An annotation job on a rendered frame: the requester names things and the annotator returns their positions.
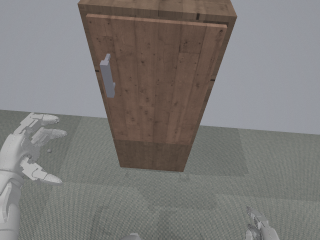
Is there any left robot hand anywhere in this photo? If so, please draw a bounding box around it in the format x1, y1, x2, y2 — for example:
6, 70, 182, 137
0, 112, 67, 186

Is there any cupboard door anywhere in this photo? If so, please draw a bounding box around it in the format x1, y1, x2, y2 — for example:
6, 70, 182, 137
86, 13, 227, 145

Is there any right robot hand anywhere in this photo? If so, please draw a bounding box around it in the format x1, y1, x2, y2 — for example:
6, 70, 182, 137
245, 206, 280, 240

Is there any left robot forearm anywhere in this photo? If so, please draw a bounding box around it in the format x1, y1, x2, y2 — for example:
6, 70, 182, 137
0, 170, 25, 240

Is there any handle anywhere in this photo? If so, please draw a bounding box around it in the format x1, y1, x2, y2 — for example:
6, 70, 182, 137
100, 53, 116, 98

